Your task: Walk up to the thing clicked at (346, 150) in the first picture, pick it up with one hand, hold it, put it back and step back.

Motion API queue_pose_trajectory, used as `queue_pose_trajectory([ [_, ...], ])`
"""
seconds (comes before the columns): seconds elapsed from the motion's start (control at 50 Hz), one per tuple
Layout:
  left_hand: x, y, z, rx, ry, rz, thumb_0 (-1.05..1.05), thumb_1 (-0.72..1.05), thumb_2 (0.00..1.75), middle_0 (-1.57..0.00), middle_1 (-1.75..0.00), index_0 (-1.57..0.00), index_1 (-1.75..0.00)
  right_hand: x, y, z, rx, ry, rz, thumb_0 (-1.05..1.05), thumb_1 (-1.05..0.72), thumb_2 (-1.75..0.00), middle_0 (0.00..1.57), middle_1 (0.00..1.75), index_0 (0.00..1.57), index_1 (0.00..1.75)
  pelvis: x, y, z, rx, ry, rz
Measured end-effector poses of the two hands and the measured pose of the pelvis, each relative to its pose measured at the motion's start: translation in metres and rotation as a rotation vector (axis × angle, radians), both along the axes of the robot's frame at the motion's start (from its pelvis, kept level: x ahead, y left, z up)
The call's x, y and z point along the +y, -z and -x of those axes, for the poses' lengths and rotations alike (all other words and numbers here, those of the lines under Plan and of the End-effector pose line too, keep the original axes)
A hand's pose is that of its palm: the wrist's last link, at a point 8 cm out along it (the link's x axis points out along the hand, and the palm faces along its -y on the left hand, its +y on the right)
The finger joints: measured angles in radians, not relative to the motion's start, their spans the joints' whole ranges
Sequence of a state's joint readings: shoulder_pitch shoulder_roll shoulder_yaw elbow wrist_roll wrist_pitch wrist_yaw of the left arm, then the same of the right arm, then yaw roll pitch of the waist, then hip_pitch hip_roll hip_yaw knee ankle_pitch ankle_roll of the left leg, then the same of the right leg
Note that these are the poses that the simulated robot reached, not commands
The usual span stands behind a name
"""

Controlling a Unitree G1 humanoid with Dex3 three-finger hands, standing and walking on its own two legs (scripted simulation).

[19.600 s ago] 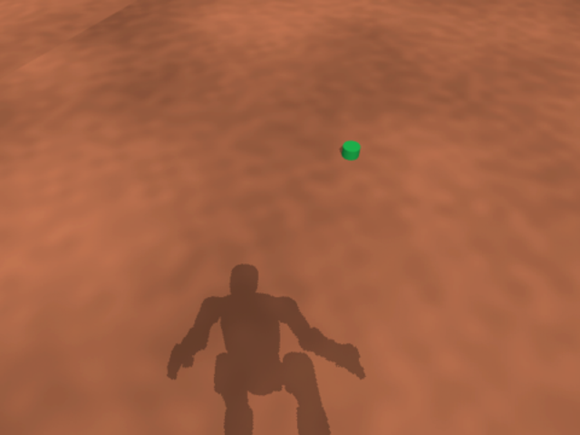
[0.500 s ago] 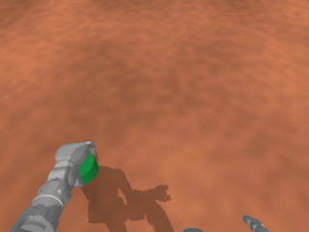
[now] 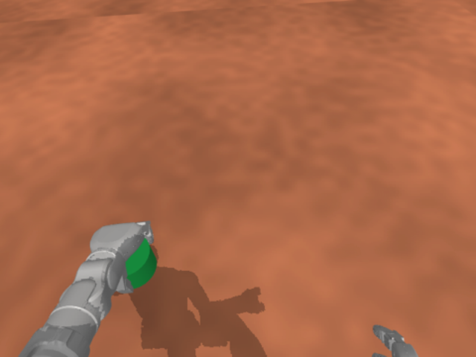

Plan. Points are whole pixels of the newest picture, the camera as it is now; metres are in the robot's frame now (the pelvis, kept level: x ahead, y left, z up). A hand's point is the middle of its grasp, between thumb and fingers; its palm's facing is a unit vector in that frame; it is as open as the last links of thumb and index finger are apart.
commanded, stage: hold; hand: left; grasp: from above
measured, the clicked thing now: (130, 261) +0.31 +0.23 -0.07
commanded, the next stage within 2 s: crouch in 1.22 s
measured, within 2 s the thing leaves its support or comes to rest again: neither
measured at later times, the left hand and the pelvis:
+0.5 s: hand (124, 273) +0.27 +0.21 -0.03, palm faces -0.45 -0.05 -0.89, open 11.4 cm; pelvis -0.02 -0.01 +0.01, yaw +0 degrees
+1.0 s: hand (126, 270) +0.27 +0.21 -0.03, palm faces -0.46 -0.05 -0.89, open 11.4 cm; pelvis -0.02 -0.01 +0.01, yaw +0 degrees
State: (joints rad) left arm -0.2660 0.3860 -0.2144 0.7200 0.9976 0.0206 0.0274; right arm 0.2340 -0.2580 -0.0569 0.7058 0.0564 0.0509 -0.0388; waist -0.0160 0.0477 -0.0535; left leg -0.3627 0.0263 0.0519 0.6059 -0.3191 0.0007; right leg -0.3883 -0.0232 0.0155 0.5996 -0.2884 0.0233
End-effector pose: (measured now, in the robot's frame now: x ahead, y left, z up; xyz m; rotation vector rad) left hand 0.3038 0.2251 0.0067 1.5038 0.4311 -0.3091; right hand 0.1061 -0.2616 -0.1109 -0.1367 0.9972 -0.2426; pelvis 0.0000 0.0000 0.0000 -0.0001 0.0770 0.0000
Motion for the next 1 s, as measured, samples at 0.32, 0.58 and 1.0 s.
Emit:
queue_pose_trajectory([
  [0.32, -0.009, -0.01, 0.023, 0.01, 0.02, 0.012, -0.01, -0.22, 0.77, -0.45, -0.87, -0.47, -0.86, -0.001, -0.008, 0.001, -0.045, -0.018, -0.005, 0.01, -0.91, -0.9, 0.2, 0.3, 0.21, 0.3, -0.004, -0.005, 0.015, -0.042, 0.003, -0.007],
  [0.58, -0.01, -0.022, 0.03, -0.012, 0.016, 0.008, -0.01, -0.22, 0.77, -0.45, -0.87, -0.47, -0.86, 0.002, -0.01, -0.005, -0.073, -0.032, -0.016, 0.01, -0.91, -0.9, 0.2, 0.3, 0.21, 0.3, -0.007, -0.007, 0.021, -0.061, 0.003, -0.009],
  [1.0, -0.014, -0.025, 0.026, 0.0, 0.03, 0.019, -0.01, -0.22, 0.76, -0.45, -0.87, -0.47, -0.86, 0.005, -0.014, -0.02, -0.087, -0.039, -0.018, 0.01, -0.91, -0.9, 0.2, 0.3, 0.21, 0.3, -0.008, -0.01, 0.016, -0.064, 0.005, -0.01],
])
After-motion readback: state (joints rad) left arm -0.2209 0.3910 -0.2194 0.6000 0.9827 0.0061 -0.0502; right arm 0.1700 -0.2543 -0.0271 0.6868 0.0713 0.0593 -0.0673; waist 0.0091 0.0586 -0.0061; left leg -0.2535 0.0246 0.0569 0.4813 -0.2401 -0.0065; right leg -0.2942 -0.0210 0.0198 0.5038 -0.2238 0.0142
